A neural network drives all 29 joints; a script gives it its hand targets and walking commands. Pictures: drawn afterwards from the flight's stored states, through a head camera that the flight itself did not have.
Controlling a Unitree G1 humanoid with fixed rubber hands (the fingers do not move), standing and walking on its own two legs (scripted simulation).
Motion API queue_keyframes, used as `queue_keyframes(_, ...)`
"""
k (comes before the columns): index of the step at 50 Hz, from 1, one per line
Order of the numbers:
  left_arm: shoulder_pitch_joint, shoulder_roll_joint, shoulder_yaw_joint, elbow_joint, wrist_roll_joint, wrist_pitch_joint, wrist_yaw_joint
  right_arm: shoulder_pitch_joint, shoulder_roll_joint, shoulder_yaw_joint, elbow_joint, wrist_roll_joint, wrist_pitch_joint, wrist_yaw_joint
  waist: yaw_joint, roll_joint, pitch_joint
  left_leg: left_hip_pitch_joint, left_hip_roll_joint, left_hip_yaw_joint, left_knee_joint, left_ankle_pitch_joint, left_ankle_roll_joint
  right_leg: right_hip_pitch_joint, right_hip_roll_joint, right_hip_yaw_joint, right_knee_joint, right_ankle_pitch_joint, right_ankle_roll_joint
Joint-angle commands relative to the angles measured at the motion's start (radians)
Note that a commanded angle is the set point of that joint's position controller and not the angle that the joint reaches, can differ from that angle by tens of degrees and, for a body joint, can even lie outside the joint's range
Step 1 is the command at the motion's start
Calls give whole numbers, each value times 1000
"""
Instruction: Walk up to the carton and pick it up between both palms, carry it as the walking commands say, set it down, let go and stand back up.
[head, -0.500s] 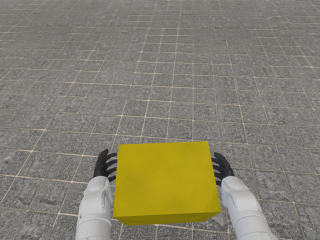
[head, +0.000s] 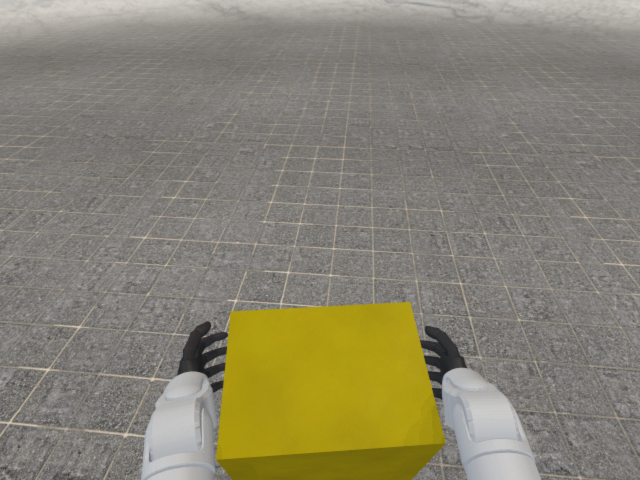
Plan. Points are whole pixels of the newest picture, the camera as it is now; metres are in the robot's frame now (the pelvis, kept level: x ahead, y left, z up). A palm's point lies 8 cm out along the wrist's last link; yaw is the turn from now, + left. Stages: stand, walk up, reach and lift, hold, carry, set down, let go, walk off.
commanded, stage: reach and lift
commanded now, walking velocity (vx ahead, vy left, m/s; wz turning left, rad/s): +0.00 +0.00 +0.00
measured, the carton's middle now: (324, 401) +0.28 +0.06 -0.04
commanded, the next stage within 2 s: hold in 1.68 s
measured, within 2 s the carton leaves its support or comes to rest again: neither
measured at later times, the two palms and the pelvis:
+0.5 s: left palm (212, 365) +0.26 +0.20 +0.05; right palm (471, 389) +0.27 -0.13 +0.03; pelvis -0.02 +0.02 +0.00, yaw +0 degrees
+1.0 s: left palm (224, 358) +0.28 +0.19 +0.04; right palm (480, 399) +0.27 -0.14 +0.03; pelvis -0.01 +0.03 +0.00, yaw +0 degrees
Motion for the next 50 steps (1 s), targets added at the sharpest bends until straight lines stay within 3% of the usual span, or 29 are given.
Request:
queue_keyframes(1, -476, -840, -664, -37, -262, 20, -271, -670, 885, 586, -195, 274, -76, 263, 4, 39, -265, 226, -47, 78, 31, 362, 10, -115, 8, -18, -77, 310, 33)
queue_keyframes(2, -447, -832, -634, -2, -250, 28, -275, -706, 862, 577, -217, 283, -76, 263, 0, 47, -233, 181, -48, 74, 18, 305, 14, -86, -6, -19, -79, 281, 37)
queue_keyframes(3, -505, -854, -655, 16, -263, 29, -277, -719, 845, 531, -170, 266, -75, 261, -40, 61, -233, 179, -49, 70, 16, 236, 11, -113, -4, -19, -84, 202, 26)
queue_keyframes(5, -554, -864, -644, 20, -244, 38, -273, -663, 842, 471, -72, 237, -64, 274, -54, 88, -184, 180, -46, 79, 1, 150, 2, -141, 3, -39, -89, 90, 10)
queue_keyframes(6, -576, -842, -604, 48, -245, 32, -283, -720, 858, 469, -94, 231, -70, 274, -40, 22, -144, 121, -45, 79, 2, 94, 9, -152, 1, -38, -97, 45, 16)
queue_keyframes(7, -641, -860, -604, 62, -251, 27, -294, -795, 829, 438, -103, 224, -79, 274, -63, 57, -183, 105, -47, 79, 3, 43, 4, -137, 0, -39, -98, 1, 11)
queue_keyframes(8, -637, -876, -593, 92, -250, 23, -292, -819, 868, 461, -106, 234, -79, 274, -43, 24, -186, 123, -47, 88, 21, 63, 15, -154, -4, -35, -91, 12, 16)
queue_keyframes(9, -672, -894, -624, 82, -261, 20, -297, -818, 889, 462, -84, 243, -83, 282, -68, 27, -200, 138, -46, 81, 21, 95, 11, -167, -5, -47, -86, 43, 16)
queue_keyframes(10, -666, -917, -632, 89, -258, 18, -291, -817, 876, 455, -106, 242, -89, 281, -68, 73, -222, 151, -49, 75, 30, 126, 7, -155, -2, -36, -71, 85, 5)
queue_keyframes(11, -611, -916, -605, 122, -230, 19, -291, -884, 846, 462, -160, 248, -101, 280, -42, 55, -264, 154, -52, 71, 42, 130, 7, -135, 1, -38, -67, 63, 11)
queue_keyframes(14, -659, -942, -590, 165, -248, 10, -296, -873, 894, 475, -103, 252, -89, 281, -59, 5, -282, 153, -47, 73, 43, 138, 14, -145, 0, -39, -66, 88, 18)
queue_keyframes(15, -684, -949, -583, 173, -247, 12, -298, -905, 882, 450, -100, 249, -85, 280, -78, -3, -263, 167, -48, 66, 44, 104, 21, -167, -1, -44, -69, 47, 17)
queue_keyframes(16, -648, -945, -571, 175, -228, 18, -284, -860, 876, 444, -76, 254, -80, 291, -64, 49, -237, 150, -47, 62, 31, 81, 16, -166, 0, -47, -61, 41, 11)
queue_keyframes(17, -666, -939, -562, 198, -228, 16, -292, -877, 878, 420, -34, 247, -82, 292, -64, 15, -267, 166, -50, 65, 33, 59, 17, -174, -7, -47, -73, 12, 16)
queue_keyframes(19, -670, -899, -501, 253, -197, 19, -292, -922, 837, 387, -10, 236, -77, 302, -38, 47, -194, 113, -51, 66, 4, -22, 19, -173, -11, -54, -87, -57, 12)
queue_keyframes(20, -644, -906, -525, 225, -192, 15, -289, -881, 889, 390, 9, 241, -75, 308, -33, -7, -197, 171, -48, 57, 9, 40, 24, -213, -3, -58, -90, -25, 17)
queue_keyframes(22, -651, -972, -562, 204, -226, 17, -293, -907, 865, 411, -76, 253, -81, 305, -70, 14, -233, 182, -52, 54, 24, 152, 17, -171, 2, -51, -79, 85, 19)
queue_keyframes(23, -674, -990, -579, 186, -247, 4, -299, -917, 907, 453, -87, 277, -89, 300, -56, 7, -278, 190, -55, 62, 50, 158, 20, -149, -6, -42, -76, 100, 19)
queue_keyframes(25, -707, -1013, -615, 173, -254, 10, -283, -897, 845, 399, -82, 250, -92, 302, -109, 57, -269, 187, -40, 40, 45, 160, 5, -165, 6, -50, -49, 109, 7)
queue_keyframes(28, -658, -982, -597, 195, -245, 14, -283, -857, 834, 409, -88, 237, -78, 302, -112, 18, -292, 193, -43, 41, 29, 153, 10, -141, 12, -52, -68, 109, 9)
queue_keyframes(29, -638, -990, -592, 179, -241, 17, -283, -854, 843, 419, -111, 256, -75, 303, -100, 66, -262, 195, -45, 52, 33, 191, 8, -155, 8, -51, -65, 135, 8)
queue_keyframes(34, -525, -983, -634, 116, -258, 12, -279, -775, 866, 497, -205, 291, -64, 302, -89, 10, -350, 238, -49, 31, 46, 385, 11, -105, 16, -49, -62, 305, 30)
queue_keyframes(36, -561, -979, -641, 112, -250, 9, -275, -816, 813, 485, -246, 270, -67, 298, -109, 60, -320, 235, -47, 35, 41, 271, 11, -150, 6, -43, -68, 209, 16)
queue_keyframes(37, -539, -984, -621, 145, -242, 14, -274, -811, 847, 494, -213, 261, -57, 294, -105, -5, -292, 239, -44, 27, 46, 271, 19, -169, 8, -48, -72, 204, 24)
queue_keyframes(41, -547, -977, -663, 88, -257, 16, -268, -740, 821, 484, -202, 266, -48, 302, -117, 52, -264, 231, -42, 31, 30, 278, 5, -158, 11, -50, -80, 180, 16)
queue_keyframes(43, -583, -988, -653, 99, -261, 18, -261, -777, 823, 476, -190, 263, -46, 302, -126, 39, -251, 216, -32, 22, 37, 200, 10, -169, 4, -42, -72, 131, 9)
queue_keyframes(44, -531, -974, -624, 151, -248, 15, -265, -864, 798, 507, -273, 272, -61, 296, -108, -35, -245, 205, -33, 20, 46, 197, 25, -165, 3, -48, -69, 140, 18)
queue_keyframes(45, -542, -990, -640, 122, -247, 14, -265, -806, 816, 511, -251, 276, -57, 295, -112, 21, -282, 201, -36, 27, 36, 216, 19, -131, 5, -46, -62, 173, 14)
queue_keyframes(50, -534, -949, -682, 42, -268, 7, -259, -706, 851, 523, -222, 278, -46, 289, -117, 11, -331, 264, -36, 20, 59, 356, 18, -149, 3, -34, -52, 280, 30)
